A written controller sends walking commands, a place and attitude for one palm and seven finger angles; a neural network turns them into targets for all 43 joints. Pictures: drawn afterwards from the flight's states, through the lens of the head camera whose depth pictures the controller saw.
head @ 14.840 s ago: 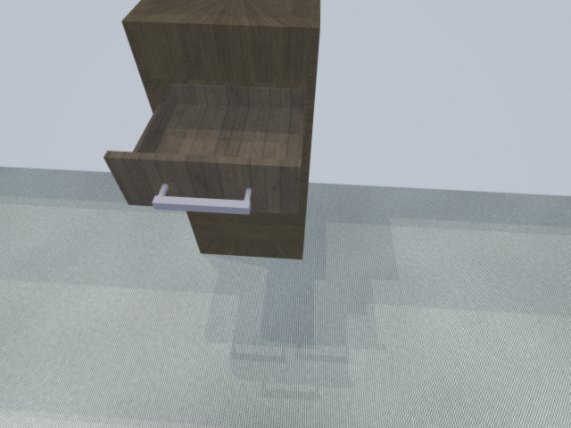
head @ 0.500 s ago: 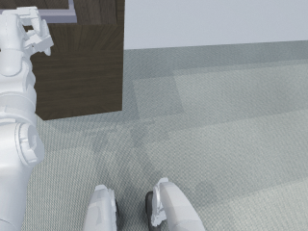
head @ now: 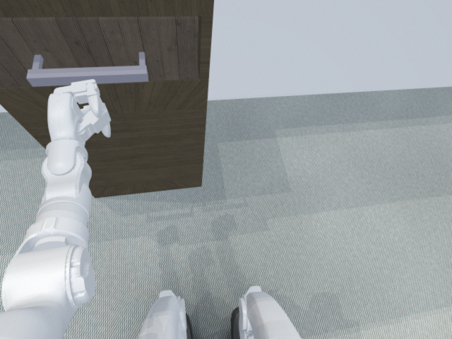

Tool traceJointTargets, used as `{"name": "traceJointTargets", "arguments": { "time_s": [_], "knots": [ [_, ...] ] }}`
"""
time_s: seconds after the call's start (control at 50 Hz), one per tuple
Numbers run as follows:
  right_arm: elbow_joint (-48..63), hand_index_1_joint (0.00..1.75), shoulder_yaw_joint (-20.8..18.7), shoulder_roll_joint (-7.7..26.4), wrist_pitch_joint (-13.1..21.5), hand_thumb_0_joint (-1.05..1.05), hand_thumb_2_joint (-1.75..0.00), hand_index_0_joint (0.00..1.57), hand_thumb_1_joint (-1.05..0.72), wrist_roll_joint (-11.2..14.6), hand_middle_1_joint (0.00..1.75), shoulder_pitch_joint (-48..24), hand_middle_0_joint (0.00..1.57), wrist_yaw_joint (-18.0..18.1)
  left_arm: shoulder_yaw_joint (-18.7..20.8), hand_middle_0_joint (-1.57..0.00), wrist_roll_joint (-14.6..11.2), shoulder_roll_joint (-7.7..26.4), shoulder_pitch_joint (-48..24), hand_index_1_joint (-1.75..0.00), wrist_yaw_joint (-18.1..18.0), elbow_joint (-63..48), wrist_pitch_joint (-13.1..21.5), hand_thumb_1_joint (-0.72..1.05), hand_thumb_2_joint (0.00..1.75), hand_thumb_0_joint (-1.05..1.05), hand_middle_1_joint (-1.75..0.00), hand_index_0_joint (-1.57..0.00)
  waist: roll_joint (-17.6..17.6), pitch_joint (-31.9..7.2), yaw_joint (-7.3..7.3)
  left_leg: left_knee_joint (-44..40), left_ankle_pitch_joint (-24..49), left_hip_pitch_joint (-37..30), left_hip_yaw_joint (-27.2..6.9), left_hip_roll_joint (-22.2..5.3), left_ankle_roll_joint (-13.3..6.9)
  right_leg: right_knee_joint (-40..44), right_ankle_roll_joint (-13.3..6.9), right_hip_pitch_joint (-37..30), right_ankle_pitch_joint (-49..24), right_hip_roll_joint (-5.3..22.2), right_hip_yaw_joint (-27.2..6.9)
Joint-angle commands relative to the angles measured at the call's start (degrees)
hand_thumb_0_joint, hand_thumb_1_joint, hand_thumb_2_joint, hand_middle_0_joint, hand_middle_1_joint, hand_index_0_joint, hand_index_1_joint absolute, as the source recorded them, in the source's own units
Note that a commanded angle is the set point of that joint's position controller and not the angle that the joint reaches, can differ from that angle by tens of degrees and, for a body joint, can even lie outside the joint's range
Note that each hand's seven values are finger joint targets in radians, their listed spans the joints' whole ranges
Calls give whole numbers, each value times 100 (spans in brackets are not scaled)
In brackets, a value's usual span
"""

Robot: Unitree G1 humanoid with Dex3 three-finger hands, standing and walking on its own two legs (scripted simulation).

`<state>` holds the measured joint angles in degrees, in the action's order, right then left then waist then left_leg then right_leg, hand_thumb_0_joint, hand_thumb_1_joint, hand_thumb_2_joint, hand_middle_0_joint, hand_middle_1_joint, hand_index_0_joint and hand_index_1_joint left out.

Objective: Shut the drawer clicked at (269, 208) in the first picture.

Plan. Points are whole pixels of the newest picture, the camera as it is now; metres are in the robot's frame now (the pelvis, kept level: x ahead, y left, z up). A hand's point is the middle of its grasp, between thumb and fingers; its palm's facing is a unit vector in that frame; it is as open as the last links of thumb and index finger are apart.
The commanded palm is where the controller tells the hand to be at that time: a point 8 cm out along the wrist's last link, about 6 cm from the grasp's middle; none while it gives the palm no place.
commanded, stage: draw the hand back to the body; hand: left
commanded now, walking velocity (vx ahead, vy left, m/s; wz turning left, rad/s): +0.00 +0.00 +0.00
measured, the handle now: (91, 67) +0.58 +0.21 +0.05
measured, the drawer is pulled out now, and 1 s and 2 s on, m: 0.00 0.00 0.00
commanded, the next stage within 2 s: step back with the hand held close in 1.42 s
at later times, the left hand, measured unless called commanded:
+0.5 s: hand (66, 154) +0.37 +0.19 +0.12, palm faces +0.09 -0.99 -0.04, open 3.3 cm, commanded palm +0.33 +0.24 +0.14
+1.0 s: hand out of the picture +0.25 +0.21 +0.20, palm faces +0.35 -0.88 -0.31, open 3.2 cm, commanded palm +0.20 +0.25 +0.23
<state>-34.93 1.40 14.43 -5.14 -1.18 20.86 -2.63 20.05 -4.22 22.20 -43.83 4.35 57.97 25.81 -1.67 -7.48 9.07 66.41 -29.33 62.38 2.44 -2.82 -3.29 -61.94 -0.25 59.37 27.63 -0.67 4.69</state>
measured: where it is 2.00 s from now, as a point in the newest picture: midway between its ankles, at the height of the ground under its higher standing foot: outside the picture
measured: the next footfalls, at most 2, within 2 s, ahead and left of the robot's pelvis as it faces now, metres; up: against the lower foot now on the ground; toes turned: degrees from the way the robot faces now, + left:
none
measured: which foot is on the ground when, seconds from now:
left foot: down 0.00-1.00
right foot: down 0.00-1.00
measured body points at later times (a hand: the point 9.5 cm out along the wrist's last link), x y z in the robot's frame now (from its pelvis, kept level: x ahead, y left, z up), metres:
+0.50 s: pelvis +0.03 -0.01 +0.05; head +0.09 +0.00 +0.50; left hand +0.36 +0.24 +0.13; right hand +0.17 -0.25 -0.05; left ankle +0.01 +0.08 -0.65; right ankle +0.01 -0.12 -0.65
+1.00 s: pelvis +0.03 -0.03 +0.09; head +0.02 -0.05 +0.54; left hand +0.23 +0.26 +0.22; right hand +0.24 -0.24 +0.01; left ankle +0.01 +0.08 -0.65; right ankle +0.01 -0.12 -0.65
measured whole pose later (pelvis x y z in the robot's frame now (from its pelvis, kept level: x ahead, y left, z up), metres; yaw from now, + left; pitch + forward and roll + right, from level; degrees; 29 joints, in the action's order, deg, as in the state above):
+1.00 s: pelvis +0.03 -0.03 +0.09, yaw +3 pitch -2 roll +0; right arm -32.5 2.6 14.0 1.1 1.6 10.2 4.0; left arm 9.8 -4.7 17.5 17.6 -5.4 -10.7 2.2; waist -3.5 0.4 -2.4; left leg 25.9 -15.5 8.0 2.8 -0.3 -0.9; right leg -24.9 -1.6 6.5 16.0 -0.5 4.0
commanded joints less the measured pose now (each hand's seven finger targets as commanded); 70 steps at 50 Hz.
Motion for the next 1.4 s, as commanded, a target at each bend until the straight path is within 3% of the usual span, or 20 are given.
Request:
{"name": "traceJointTargets", "arguments": {
  "time_s": [0.0, 0.02, 0.06, 0.12, 0.22, 0.24, 0.34, 0.4, 0.52, 0.54, 0.56, 0.58, 0.66, 0.7, 0.82, 0.94, 1.08, 1.22, 1.3, 1.38],
  "knots": [
    [183, 30, -454, 1024, 18, 0, -90, 20, -90, -24, 30, 848, 20, 50, -169, -140, -147, 780, -2150, -160, -11, -1525, 522, 90, 90, 0, -160, -140, -767, -2919, 92, -664, 3337, -3157, -740, 0, 277, 577, -127, -695, -2023, -212, -132],
    [159, 30, -458, 1025, 8, 0, -90, 20, -90, -17, 30, 838, 20, 59, -149, -140, -169, 811, -2125, -160, -3, -1518, 529, 90, 90, 0, -160, -140, -695, -2844, 101, -670, 3356, -3087, -717, 7, 267, 585, -116, -783, -2109, -214, -141],
    [374, 30, -482, 1021, -19, 0, -90, 20, -90, 39, 30, 770, 20, 41, 4, -140, -240, 960, -1344, -160, 28, -2141, 493, 90, 90, 0, -160, -140, -980, -3369, -239, -805, 4011, -3546, -666, 16, 301, 636, -134, -1243, -2472, -201, -170],
    [661, 30, -493, 939, -23, 0, -90, 20, -90, 175, 30, 598, 20, 37, -103, -140, -436, 821, -162, -160, 102, -3090, 191, 90, 90, 0, -160, -140, -752, -3450, -449, -1085, 4490, -3804, -587, 22, 288, 914, -106, -2032, -3008, -224, -172],
    [865, 30, -433, 861, 102, 0, -90, 20, -90, 327, 30, 256, 20, 154, -307, -140, -753, 502, 815, -160, 83, -4066, -252, 90, 90, 0, -160, -140, -139, -2571, -425, -1559, 3786, -3371, -393, 88, 178, 1333, -40, -2831, -3251, -198, -192],
    [877, 30, -444, 871, 153, 0, -90, 20, -90, 338, 30, 221, 20, 187, -226, -140, -772, 586, 934, -160, 51, -4221, -264, 90, 90, 0, -160, -140, -132, -2486, -443, -1603, 3725, -3399, -378, 91, 173, 1370, -51, -2910, -3244, -197, -211],
    [870, 30, -418, 822, 376, 0, -90, 20, -90, 374, 30, -56, 20, 259, -740, -140, -813, 131, 1420, -160, 204, -4894, -333, 90, 90, 0, -160, -140, -556, -2054, -372, -1865, 3732, -3961, -418, 70, 209, 1631, -67, -2801, -2963, -172, -165],
    [939, 30, -399, 818, 489, 0, -90, 20, -90, 405, 30, -277, 20, 309, -821, -140, -900, 17, 1959, -160, 337, -5069, -544, 90, 90, 0, -160, -140, -430, -1816, -450, -2072, 3493, -4083, -461, 81, 223, 1816, -64, -2927, -2766, -141, -115],
    [1210, 30, -287, 795, 701, 0, -90, 20, -90, 457, 30, -793, 20, 424, -503, -140, -1048, 307, 2603, -160, 369, -5715, -931, 90, 90, 0, -160, -140, -127, -1406, -679, -2512, 2574, -3931, -419, 188, 176, 2132, -97, -3539, -2489, -70, -110],
    [1312, 30, -317, 711, 567, 0, -90, 20, -90, 436, 30, -1082, 20, 530, -595, -140, -365, 926, 2897, -160, -151, -5953, -1209, 90, 90, 0, -160, -140, -35, -1572, -957, -2809, 2427, -4194, -335, 219, 144, 2480, -186, -3953, -2302, 88, -403],
    [1414, 30, -255, 611, 535, 0, -90, 20, -90, 439, 30, -1186, 20, 597, -790, -140, -320, 548, 2976, -160, -418, -6219, -1378, 90, 90, 0, -160, -140, -86, -1150, -812, -2994, 2309, -4296, -295, 222, 151, 2683, -164, -3969, -2282, 84, -385],
    [1403, 30, -234, 615, 526, 0, -90, 20, -90, 438, 30, -1241, 20, 638, -878, -140, -241, 472, 3202, -160, -600, -6311, -1524, 90, 90, 0, -160, -140, -176, -1016, -854, -3128, 2215, -4372, -286, 209, 151, 2793, -159, -4119, -2208, 112, -388],
    [1313, 30, -143, 613, 524, 0, -90, 20, -90, 409, 30, -1469, 20, 773, -819, -140, -129, 510, 3486, -160, -970, -6560, -1841, 90, 90, 0, -160, -140, 196, -437, -857, -3594, 2045, -4697, -258, 183, 104, 3295, -126, -4456, -2082, 111, -395],
    [1277, 30, -113, 592, 600, 0, -90, 20, -90, 384, 30, -1545, 20, 786, -820, -140, -91, 507, 3587, -160, -1046, -6900, -1891, 90, 90, 0, -160, -140, -64, -406, -899, -3783, 2132, -5018, -263, 188, 105, 3461, -141, -4658, -2155, 136, -388],
    [1175, 30, -79, 549, 806, 0, -90, 20, -90, 303, 30, -1672, 20, 744, -728, -140, -60, 420, 4563, -160, -1094, -7614, -1996, 90, 90, 0, -160, -140, -98, -127, -1011, -4181, 2592, -5587, -228, 188, 104, 3868, -132, -5096, -2550, 113, -348],
    [1088, 30, -112, 549, 948, 0, -90, 20, -90, 229, 30, -1763, 20, 685, -362, -140, -72, 609, 5349, -160, -1060, -8294, -1970, 90, 90, 0, -160, -140, 7, 232, -1105, -4385, 2748, -5742, -185, 225, 100, 4213, -112, -5290, -2689, 86, -373],
    [1063, 30, -162, 466, 1163, 0, -90, 20, -90, 191, 30, -1729, 20, 635, -12, -140, -97, 637, 6402, -160, -1081, -9254, -1830, 90, 90, 0, -160, -140, -73, 139, -1177, -4359, 3088, -5889, -148, 218, 92, 4188, -89, -5538, -3058, 139, -359],
    [1055, 30, -219, 407, 1360, 0, -90, 20, -90, 216, 30, -1773, 20, 654, 347, -140, -102, 728, 7217, -160, -1111, -9772, -1676, 90, 90, 0, -160, -140, -27, 445, -1248, -4349, 2751, -5780, -148, 180, 94, 4266, -75, -5334, -2686, 118, -365],
    [955, 30, -251, 455, 1380, 0, -90, 20, -90, 216, 30, -1707, 20, 677, 137, -140, -75, 476, 7070, -160, -1088, -9397, -1673, 90, 90, 0, -160, -140, 151, 802, -1152, -4371, 2452, -5689, -149, 176, 81, 4353, -52, -5086, -2328, 121, -373],
    [970, 30, -258, 455, 1418, 0, -90, 20, -90, 203, 30, -1737, 20, 725, 218, -140, -77, 591, 6964, -160, -1114, -9444, -1633, 90, 90, 0, -160, -140, 133, 634, -1212, -4375, 2317, -5732, -166, 189, 54, 4386, -59, -5148, -2138, 156, -434]
  ]
}}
